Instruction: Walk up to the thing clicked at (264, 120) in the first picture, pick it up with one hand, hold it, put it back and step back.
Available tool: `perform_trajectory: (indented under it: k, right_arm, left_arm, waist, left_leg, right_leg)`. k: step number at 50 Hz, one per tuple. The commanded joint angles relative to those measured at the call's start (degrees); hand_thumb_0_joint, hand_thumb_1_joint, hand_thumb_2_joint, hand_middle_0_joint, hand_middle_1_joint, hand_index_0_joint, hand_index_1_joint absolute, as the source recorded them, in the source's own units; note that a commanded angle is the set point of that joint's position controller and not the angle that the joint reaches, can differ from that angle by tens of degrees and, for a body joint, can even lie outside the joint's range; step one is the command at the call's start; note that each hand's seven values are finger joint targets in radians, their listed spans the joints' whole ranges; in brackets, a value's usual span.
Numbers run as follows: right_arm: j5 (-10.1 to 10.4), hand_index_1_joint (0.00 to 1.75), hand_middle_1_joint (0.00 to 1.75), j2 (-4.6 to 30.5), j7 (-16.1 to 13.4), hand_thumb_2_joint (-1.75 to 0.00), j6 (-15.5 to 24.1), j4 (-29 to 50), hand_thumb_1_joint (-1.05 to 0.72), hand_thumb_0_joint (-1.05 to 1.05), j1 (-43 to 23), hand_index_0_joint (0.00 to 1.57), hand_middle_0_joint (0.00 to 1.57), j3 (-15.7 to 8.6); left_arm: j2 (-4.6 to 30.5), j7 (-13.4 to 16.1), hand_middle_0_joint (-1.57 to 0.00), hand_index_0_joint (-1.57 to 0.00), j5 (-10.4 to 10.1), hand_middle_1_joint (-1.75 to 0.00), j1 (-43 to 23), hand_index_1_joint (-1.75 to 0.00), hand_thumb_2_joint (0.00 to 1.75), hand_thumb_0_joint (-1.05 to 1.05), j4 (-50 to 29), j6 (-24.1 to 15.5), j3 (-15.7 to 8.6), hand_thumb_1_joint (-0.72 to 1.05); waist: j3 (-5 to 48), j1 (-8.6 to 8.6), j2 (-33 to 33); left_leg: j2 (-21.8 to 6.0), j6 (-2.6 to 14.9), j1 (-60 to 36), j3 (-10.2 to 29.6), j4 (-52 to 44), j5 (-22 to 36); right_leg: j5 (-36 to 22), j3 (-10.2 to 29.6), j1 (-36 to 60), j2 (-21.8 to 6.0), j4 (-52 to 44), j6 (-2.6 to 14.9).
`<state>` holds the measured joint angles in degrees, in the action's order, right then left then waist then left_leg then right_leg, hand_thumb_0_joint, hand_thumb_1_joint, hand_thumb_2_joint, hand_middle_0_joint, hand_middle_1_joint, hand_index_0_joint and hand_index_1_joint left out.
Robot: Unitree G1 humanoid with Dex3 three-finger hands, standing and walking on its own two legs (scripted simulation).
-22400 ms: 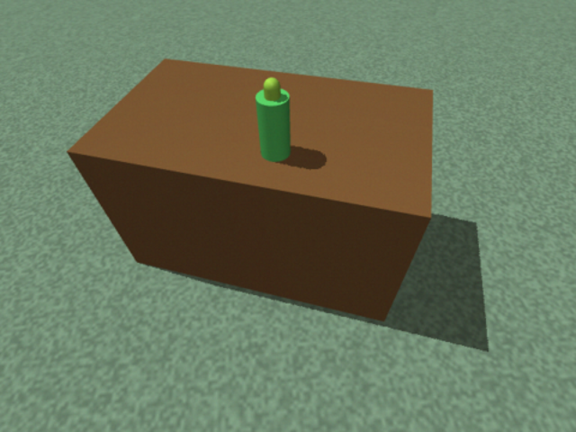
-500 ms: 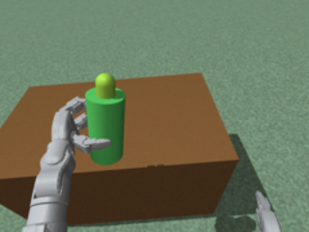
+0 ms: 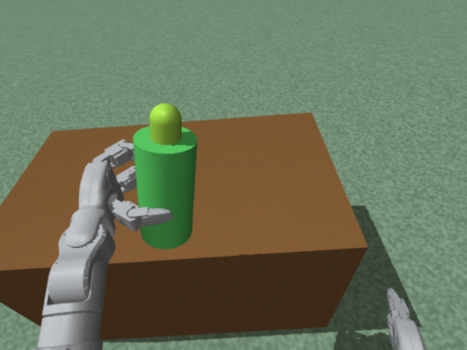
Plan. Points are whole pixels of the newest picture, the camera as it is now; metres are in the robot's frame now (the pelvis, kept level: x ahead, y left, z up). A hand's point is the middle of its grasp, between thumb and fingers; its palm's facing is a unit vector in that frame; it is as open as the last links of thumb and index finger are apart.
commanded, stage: hold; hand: left
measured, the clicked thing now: (166, 176) +0.33 +0.12 +0.18
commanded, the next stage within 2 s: none
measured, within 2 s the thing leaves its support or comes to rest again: neither
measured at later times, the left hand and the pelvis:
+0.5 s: hand (144, 178) +0.33 +0.16 +0.17, palm faces +0.07 -1.00 -0.06, open 11.6 cm; pelvis +0.01 -0.01 +0.00, yaw +0 degrees
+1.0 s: hand (141, 177) +0.34 +0.16 +0.17, palm faces +0.10 -0.99 -0.04, open 11.6 cm; pelvis +0.01 -0.01 +0.00, yaw +0 degrees
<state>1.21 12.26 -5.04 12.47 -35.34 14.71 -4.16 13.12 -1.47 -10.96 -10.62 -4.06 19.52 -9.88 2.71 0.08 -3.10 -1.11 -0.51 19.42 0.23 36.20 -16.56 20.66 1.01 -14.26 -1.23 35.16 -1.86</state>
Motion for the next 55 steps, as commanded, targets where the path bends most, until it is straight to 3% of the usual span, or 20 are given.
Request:
perform_trajectory:
  k: [1,8,11,15,17,19,20,21,23,25,26,31,32,37,44,49,52,53,54,55]
  right_arm:
    - [0.21,0.05,0.05,7.22,-0.60,-0.07,3.39,9.19,0.49,0.00,-6.38,0.05,0.05,-3.06]
    - [0.30,0.05,0.05,7.29,-0.60,-0.07,3.77,8.70,0.49,0.00,-6.62,0.05,0.05,-2.92]
    - [0.42,0.05,0.05,6.27,-0.39,-0.06,3.87,8.54,0.50,0.00,-7.35,0.05,0.05,-2.35]
    - [0.28,0.05,0.05,6.61,-0.17,-0.07,4.11,8.18,0.50,0.00,-7.33,0.05,0.05,-1.96]
    - [0.29,0.05,0.05,5.90,-0.02,-0.07,4.43,8.41,0.50,0.00,-8.38,0.05,0.05,-1.68]
    - [0.24,0.05,0.05,6.90,-0.35,-0.07,4.37,8.10,0.50,0.00,-7.24,0.05,0.05,-2.13]
    - [0.25,0.05,0.05,5.89,-0.32,-0.06,4.62,8.21,0.50,0.00,-7.57,0.05,0.05,-1.89]
    - [-0.02,0.05,0.05,8.96,-0.62,-0.07,4.60,7.16,0.50,0.00,-6.26,0.05,0.05,-4.18]
    - [0.02,0.05,0.05,7.55,-0.63,-0.06,4.48,8.26,0.50,0.00,-7.09,0.05,0.05,-3.14]
    - [0.08,0.05,0.05,8.11,-1.07,-0.07,4.53,8.52,0.50,0.00,-7.05,0.05,0.05,-3.67]
    - [0.19,0.05,0.05,6.27,-1.06,-0.06,4.30,6.66,0.50,0.00,-6.37,0.05,0.05,-2.64]
    - [0.31,0.05,0.05,7.73,-1.06,-0.06,4.57,8.51,0.51,0.00,-8.48,0.05,0.05,-3.11]
    - [0.37,0.05,0.05,5.87,-0.79,-0.06,4.63,7.33,0.52,0.00,-7.35,0.05,0.05,-1.88]
    - [0.54,0.05,0.05,7.41,-0.16,-0.06,4.72,8.46,0.51,0.00,-8.25,0.05,0.05,-2.40]
    - [0.34,0.05,0.05,8.30,-0.22,-0.06,4.43,9.38,0.51,0.00,-6.96,0.05,0.05,-4.05]
    - [0.25,0.05,0.05,7.16,-0.43,-0.06,4.49,8.92,0.51,0.00,-8.10,0.05,0.05,-2.94]
    - [0.18,0.05,0.05,5.08,-0.69,-0.06,4.58,6.57,0.51,0.00,-8.79,0.05,0.05,-1.37]
    - [0.07,0.05,0.05,6.33,-0.88,-0.07,5.11,6.88,0.51,0.00,-9.58,0.05,0.05,-2.48]
    - [0.08,0.05,0.05,4.28,-0.79,-0.07,5.26,5.74,0.50,0.00,-9.17,0.05,0.05,-0.55]
    - [0.09,0.05,0.05,6.86,-1.01,-0.07,5.34,6.37,0.50,0.00,-9.25,0.05,0.05,-2.11]
  left_arm:
    - [10.00,0.78,-1.18,-1.19,-1.56,-1.34,-25.84,-1.35,1.12,0.00,-19.59,-5.36,-6.44,-0.22]
    - [10.86,0.41,-1.19,-1.21,-2.37,-1.36,-25.94,-1.37,1.15,0.00,-17.24,-3.38,-8.34,-0.16]
    - [8.29,-0.42,-1.20,-1.22,-2.55,-1.37,-26.70,-1.38,1.16,0.00,-18.25,-2.78,-5.21,-0.17]
    - [8.77,-1.44,-1.20,-1.21,-2.84,-1.36,-24.43,-1.38,1.15,0.00,-18.25,-2.51,-5.68,-0.18]
    - [9.01,-1.47,-1.19,-1.20,-2.54,-1.35,-29.91,-1.37,1.15,0.00,-25.24,-3.04,-4.47,-0.18]
    - [11.37,-0.65,-1.18,-1.19,-2.43,-1.34,-24.18,-1.36,1.14,0.00,-19.74,-2.39,-8.26,-0.20]
    - [9.63,-0.75,-1.17,-1.19,-2.64,-1.35,-27.44,-1.36,1.15,0.00,-25.34,-2.74,-5.91,-0.18]
    - [12.83,0.05,-1.18,-1.19,-2.73,-1.35,-27.07,-1.37,1.15,0.00,-20.94,-2.41,-10.12,-0.19]
    - [11.80,0.43,-1.18,-1.20,-2.35,-1.36,-28.92,-1.37,1.17,0.00,-23.26,-2.20,-8.70,-0.14]
    - [12.94,0.93,-1.18,-1.19,-2.59,-1.37,-27.73,-1.38,1.17,0.00,-21.74,-2.11,-10.89,-0.18]
    - [11.40,0.65,-1.18,-1.19,-2.75,-1.37,-28.08,-1.38,1.18,0.00,-22.40,-2.03,-9.32,-0.17]
    - [11.26,-0.22,-1.19,-1.20,-2.52,-1.38,-29.42,-1.39,1.19,0.00,-15.20,-0.83,-8.69,-0.15]
    - [9.17,-0.73,-1.19,-1.21,-2.57,-1.38,-30.54,-1.39,1.19,0.00,-17.04,-0.84,-6.12,-0.14]
    - [8.83,-2.30,-1.20,-1.22,-2.72,-1.37,-27.10,-1.38,1.18,0.00,-14.22,-0.08,-5.24,-0.14]
    - [13.53,-0.38,-1.19,-1.20,-2.96,-1.38,-27.67,-1.39,1.19,0.00,-20.73,-2.28,-11.60,-0.16]
    - [11.99,0.67,-1.19,-1.21,-2.80,-1.41,-25.60,-1.42,1.23,0.00,-18.15,-2.60,-10.57,-0.16]
    - [11.71,-0.02,-1.20,-1.22,-2.28,-1.40,-28.99,-1.42,1.22,0.00,-20.79,-3.35,-8.21,-0.14]
    - [10.24,-0.35,-1.21,-1.22,-2.28,-1.40,-31.11,-1.42,1.23,0.00,-21.55,-3.27,-5.91,-0.12]
    - [9.40,-0.79,-1.22,-1.23,-2.52,-1.41,-30.52,-1.42,1.22,0.00,-21.73,-3.02,-5.18,-0.14]
    - [10.35,-1.09,-1.23,-1.24,-2.72,-1.42,-27.21,-1.44,1.23,0.00,-16.71,-2.36,-6.58,-0.16]
  waist:
    - [14.66,-0.28,0.48]
    - [11.82,-0.51,2.26]
    - [12.51,-0.98,1.98]
    - [14.34,-0.28,2.53]
    - [16.60,-0.06,-0.60]
    - [14.32,0.13,0.93]
    - [16.10,-0.48,-0.56]
    - [16.25,-0.89,0.67]
    - [15.94,-0.80,0.97]
    - [15.33,-0.46,3.03]
    - [15.55,-0.35,2.07]
    - [13.30,-0.89,3.68]
    - [12.02,-0.81,1.85]
    - [14.47,-0.51,1.42]
    - [16.25,0.44,3.19]
    - [12.38,-0.41,2.91]
    - [13.64,-0.19,-0.83]
    - [14.16,-1.56,-0.95]
    - [14.56,-1.03,-1.08]
    - [13.74,-1.44,0.92]
  left_leg:
    - [0.30,0.93,-12.43,-0.53,-4.55,13.77]
    - [0.49,1.15,-11.58,-0.48,-5.50,11.75]
    - [0.73,1.37,-12.31,-0.69,-4.98,13.33]
    - [0.84,1.57,-13.14,-0.62,-4.31,16.06]
    - [1.11,1.34,-14.13,-0.62,-4.38,16.36]
    - [1.06,1.39,-13.37,-0.72,-4.47,15.42]
    - [1.08,1.34,-14.39,-0.65,-4.30,16.21]
    - [0.78,1.36,-14.61,-0.51,-4.08,16.78]
    - [0.91,1.36,-14.27,-0.55,-4.36,16.38]
    - [0.88,1.46,-14.01,-0.53,-4.53,15.76]
    - [1.06,1.52,-14.08,-0.54,-4.47,16.40]
    - [1.19,1.55,-13.13,-0.71,-5.51,13.04]
    - [1.24,1.40,-12.87,-0.70,-5.82,12.28]
    - [1.27,1.53,-13.83,-0.70,-5.12,14.99]
    - [1.08,1.60,-14.10,-0.66,-4.52,17.28]
    - [1.04,1.46,-12.21,-0.70,-5.17,14.24]
    - [1.16,1.26,-13.23,-0.68,-5.55,13.18]
    - [1.13,1.23,-14.29,-0.69,-5.45,13.62]
    - [1.24,1.34,-14.44,-0.61,-5.17,13.96]
    - [1.13,1.52,-13.93,-0.50,-5.28,13.65]
  right_leg:
    - [-15.85,-3.68,-2.03,1.87,-5.18,1.08]
    - [-14.28,-3.64,-2.36,1.80,-6.40,0.79]
    - [-16.24,-3.50,-2.57,1.56,-6.20,0.71]
    - [-18.77,-3.61,-1.57,1.44,-5.72,0.54]
    - [-19.18,-3.36,-1.25,1.28,-5.67,0.79]
    - [-17.99,-3.45,-1.26,1.36,-6.07,0.61]
    - [-19.10,-3.34,-1.03,1.30,-5.90,0.64]
    - [-19.47,-3.39,-0.96,1.47,-5.83,0.52]
    - [-19.44,-3.30,-0.90,1.35,-6.18,0.46]
    - [-18.60,-3.36,-0.43,1.31,-6.56,0.37]
    - [-19.54,-3.34,-0.49,1.15,-6.56,0.34]
    - [-16.36,-3.17,-2.09,1.11,-7.31,0.50]
    - [-15.55,-3.39,-2.78,1.16,-7.41,0.71]
    - [-18.10,-3.44,-1.53,1.08,-6.89,0.73]
    - [-20.11,-3.29,0.46,1.19,-6.77,0.37]
    - [-17.54,-2.99,-0.61,1.12,-7.29,0.38]
    - [-16.44,-2.90,-1.14,1.02,-7.37,0.71]
    - [-17.13,-2.89,-2.18,1.10,-7.04,0.76]
    - [-17.44,-3.12,-1.85,1.10,-7.00,0.71]
    - [-17.15,-3.21,-1.57,1.21,-7.03,0.61]
